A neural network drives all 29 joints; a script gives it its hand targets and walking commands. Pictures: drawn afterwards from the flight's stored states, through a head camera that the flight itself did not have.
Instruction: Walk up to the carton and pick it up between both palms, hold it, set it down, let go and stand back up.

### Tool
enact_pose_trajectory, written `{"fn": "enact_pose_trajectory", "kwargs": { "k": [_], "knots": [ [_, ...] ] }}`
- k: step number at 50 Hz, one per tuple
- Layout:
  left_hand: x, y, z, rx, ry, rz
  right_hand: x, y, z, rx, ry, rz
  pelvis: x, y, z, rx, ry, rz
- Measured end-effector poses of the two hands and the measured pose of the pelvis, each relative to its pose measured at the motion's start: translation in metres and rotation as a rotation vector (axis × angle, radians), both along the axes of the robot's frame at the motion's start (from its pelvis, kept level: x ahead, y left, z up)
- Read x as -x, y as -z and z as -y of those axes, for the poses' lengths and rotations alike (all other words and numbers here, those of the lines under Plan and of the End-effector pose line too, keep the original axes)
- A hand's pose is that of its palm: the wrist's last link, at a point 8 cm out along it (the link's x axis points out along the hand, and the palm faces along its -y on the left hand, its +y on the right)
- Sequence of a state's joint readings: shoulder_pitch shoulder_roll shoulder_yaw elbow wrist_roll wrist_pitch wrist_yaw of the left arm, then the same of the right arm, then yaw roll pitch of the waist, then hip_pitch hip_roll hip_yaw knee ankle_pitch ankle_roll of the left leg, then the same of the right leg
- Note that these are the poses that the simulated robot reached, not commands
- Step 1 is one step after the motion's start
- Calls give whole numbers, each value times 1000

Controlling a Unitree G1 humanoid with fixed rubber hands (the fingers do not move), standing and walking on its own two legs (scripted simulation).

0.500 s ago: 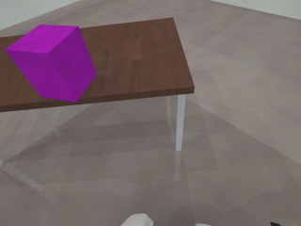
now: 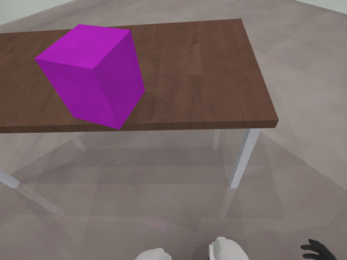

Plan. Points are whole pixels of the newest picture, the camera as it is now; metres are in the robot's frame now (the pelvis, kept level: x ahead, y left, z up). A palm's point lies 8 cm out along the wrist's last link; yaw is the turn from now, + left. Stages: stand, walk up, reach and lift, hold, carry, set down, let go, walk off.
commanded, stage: walk up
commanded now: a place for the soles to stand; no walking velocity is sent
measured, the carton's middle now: (99, 77) +0.67 +0.24 +0.04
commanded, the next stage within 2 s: none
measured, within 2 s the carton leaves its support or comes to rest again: neither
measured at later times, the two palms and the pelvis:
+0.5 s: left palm out of the picture +0.16 +0.47 -0.08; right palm (269, 233) +0.18 -0.21 -0.10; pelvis +0.10 +0.12 -0.01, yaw +3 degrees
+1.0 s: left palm out of the picture +0.20 +0.60 -0.10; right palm (215, 185) +0.31 -0.10 -0.10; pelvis +0.19 +0.24 -0.02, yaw +2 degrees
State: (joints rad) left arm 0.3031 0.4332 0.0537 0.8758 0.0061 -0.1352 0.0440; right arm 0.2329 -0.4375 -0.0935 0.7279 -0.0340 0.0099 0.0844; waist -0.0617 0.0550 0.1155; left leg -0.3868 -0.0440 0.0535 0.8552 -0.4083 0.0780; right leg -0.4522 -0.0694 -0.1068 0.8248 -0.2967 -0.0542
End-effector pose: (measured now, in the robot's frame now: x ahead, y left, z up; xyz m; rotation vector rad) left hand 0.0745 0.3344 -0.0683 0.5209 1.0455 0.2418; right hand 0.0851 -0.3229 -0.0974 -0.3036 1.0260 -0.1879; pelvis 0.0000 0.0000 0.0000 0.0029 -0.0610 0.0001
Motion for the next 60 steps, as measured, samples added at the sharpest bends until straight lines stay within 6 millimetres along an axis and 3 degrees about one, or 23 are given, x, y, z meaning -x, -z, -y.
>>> {"fn": "enact_pose_trajectory", "kwargs": {
  "k": [5, 11, 14, 16, 21, 27, 30, 33, 38, 42, 45, 48, 51, 56, 60],
  "knots": [
    [-4, -8, -26, -31, -70, 58, -20, 12, -18, 1, -38, -75, -22, 3, -15, 38, -42, 4],
    [10, -12, -79, -74, -143, 30, -79, 5, -47, 23, -119, -46, -42, 6, -50, 42, -82, 4],
    [13, -4, -112, -88, -164, -11, -109, -1, -65, 49, -138, 2, -55, 13, -75, 23, -92, 3],
    [8, 5, -131, -91, -179, -37, -119, -1, -75, 75, -135, 35, -65, 20, -92, 0, -85, 5],
    [-39, 13, -145, -43, -151, -35, -109, -1, -99, 81, -70, 15, -86, 15, -112, -18, -70, 3],
    [-109, 10, -134, 17, -55, 28, -90, 4, -116, 52, -13, -64, -113, 7, -123, -20, -51, 1],
    [-129, 9, -132, 14, -32, 68, -94, 14, -122, 42, -8, -97, -125, 11, -127, 14, -53, 0],
    [-128, 5, -145, 0, -73, 85, -113, 19, -134, 36, -33, -118, -135, 12, -135, 30, -67, 8],
    [-106, -4, -181, -42, -150, 49, -169, 14, -158, 43, -113, -73, -149, 10, -158, 42, -87, 16],
    [-87, -2, -218, -69, -189, -12, -214, 6, -178, 60, -147, -14, -162, 14, -184, 29, -90, 7],
    [-84, 8, -248, -74, -207, -65, -237, 2, -196, 90, -145, 34, -174, 21, -210, -2, -81, 6],
    [-100, 22, -264, -55, -205, -101, -237, 5, -211, 116, -112, 53, -186, 27, -231, -10, -57, 1],
    [-136, 29, -267, -16, -153, -99, -222, 5, -223, 117, -59, 22, -196, 22, -240, -21, -34, 5],
    [-199, 34, -257, 43, -53, -62, -192, 3, -233, 113, 14, -53, -211, 15, -244, -19, -5, 3],
    [-236, 40, -244, 76, -22, -35, -184, 10, -232, 115, 55, -98, -221, 16, -244, 11, 10, 5]
  ]
}}
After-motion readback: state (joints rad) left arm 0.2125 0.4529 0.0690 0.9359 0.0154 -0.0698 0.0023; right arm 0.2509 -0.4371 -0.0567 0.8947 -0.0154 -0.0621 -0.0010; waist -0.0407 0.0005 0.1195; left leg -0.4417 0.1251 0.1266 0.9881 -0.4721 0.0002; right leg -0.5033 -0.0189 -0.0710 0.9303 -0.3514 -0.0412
